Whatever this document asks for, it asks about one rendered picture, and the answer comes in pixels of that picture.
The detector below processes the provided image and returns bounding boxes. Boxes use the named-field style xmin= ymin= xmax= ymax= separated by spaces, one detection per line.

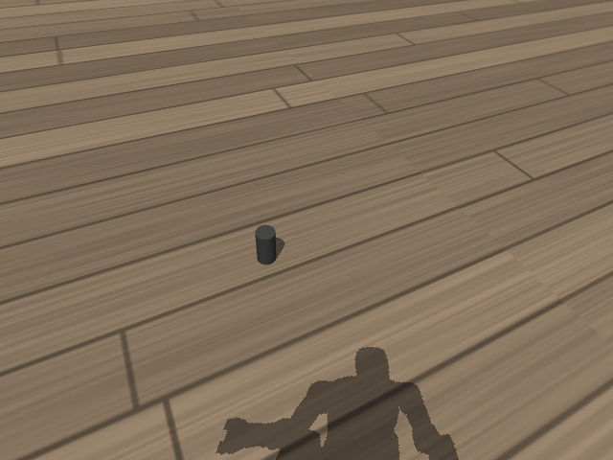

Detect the can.
xmin=255 ymin=225 xmax=276 ymax=265

